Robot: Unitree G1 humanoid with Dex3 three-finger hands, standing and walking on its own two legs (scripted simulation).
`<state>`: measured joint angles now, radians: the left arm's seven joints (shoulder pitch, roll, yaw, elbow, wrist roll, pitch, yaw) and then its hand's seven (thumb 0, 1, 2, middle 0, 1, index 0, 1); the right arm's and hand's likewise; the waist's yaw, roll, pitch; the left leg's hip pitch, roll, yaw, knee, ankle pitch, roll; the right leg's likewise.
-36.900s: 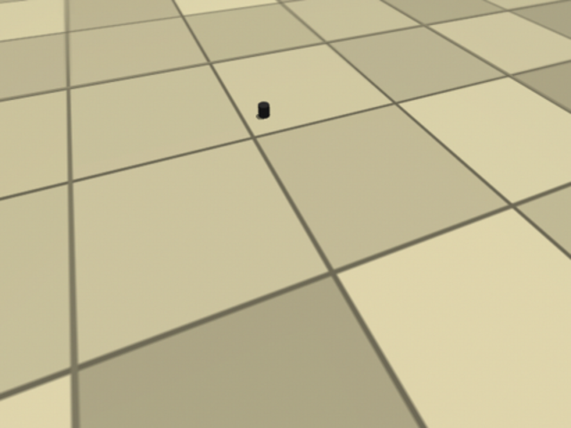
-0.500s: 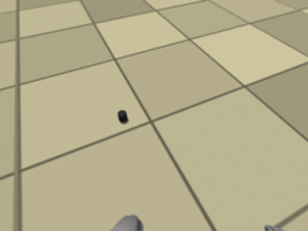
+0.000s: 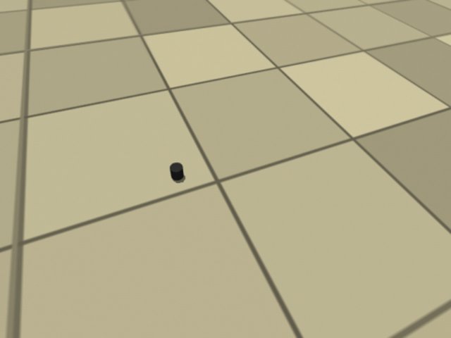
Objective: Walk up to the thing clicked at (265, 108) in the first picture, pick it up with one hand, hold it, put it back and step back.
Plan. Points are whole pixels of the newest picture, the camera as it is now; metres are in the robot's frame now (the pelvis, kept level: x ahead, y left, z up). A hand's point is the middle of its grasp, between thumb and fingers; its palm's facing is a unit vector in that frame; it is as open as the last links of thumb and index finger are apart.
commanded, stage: step back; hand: left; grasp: from above
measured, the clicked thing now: (176, 171) +1.07 +0.27 -0.73
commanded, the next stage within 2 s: stand in 0.52 s
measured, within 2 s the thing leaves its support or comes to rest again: neither
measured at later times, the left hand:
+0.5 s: hand out of the picture +0.15 +0.27 -0.15, palm faces +0.06 -0.93 -0.36, open 7.4 cm
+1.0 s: hand out of the picture +0.12 +0.25 -0.14, palm faces +0.01 -0.94 -0.34, open 7.4 cm
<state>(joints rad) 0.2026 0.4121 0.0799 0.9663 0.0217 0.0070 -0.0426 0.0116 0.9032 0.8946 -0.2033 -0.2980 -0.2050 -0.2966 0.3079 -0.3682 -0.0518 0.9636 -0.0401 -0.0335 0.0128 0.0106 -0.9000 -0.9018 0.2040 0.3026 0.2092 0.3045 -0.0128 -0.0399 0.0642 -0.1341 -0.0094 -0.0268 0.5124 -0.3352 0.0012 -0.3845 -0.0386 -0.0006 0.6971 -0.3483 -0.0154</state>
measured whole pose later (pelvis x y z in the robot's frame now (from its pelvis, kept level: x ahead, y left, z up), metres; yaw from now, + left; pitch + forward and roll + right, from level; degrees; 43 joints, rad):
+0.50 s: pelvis +0.05 +0.00 -0.01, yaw +2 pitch -2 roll +0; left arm 0.09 0.38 0.04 1.02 0.00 -0.01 0.00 0.01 0.90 0.89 -0.21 -0.30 -0.21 -0.30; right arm 0.12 -0.35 -0.02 1.05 -0.02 0.00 -0.01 0.01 -0.90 -0.90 0.20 0.30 0.21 0.30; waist 0.02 -0.01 0.09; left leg -0.26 0.02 -0.01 0.61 -0.33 -0.01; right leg -0.28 -0.04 -0.04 0.60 -0.29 0.01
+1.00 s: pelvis +0.05 +0.00 +0.01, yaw +1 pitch -3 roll +0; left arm 0.10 0.35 0.00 1.15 0.01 -0.02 -0.02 0.01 0.90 0.89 -0.20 -0.30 -0.21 -0.30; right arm 0.06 -0.34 0.00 1.12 -0.01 -0.02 0.01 0.01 -0.90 -0.90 0.20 0.30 0.21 0.30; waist 0.01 0.01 0.06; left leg -0.10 0.02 0.00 0.33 -0.18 -0.02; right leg -0.13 -0.03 -0.04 0.34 -0.16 0.01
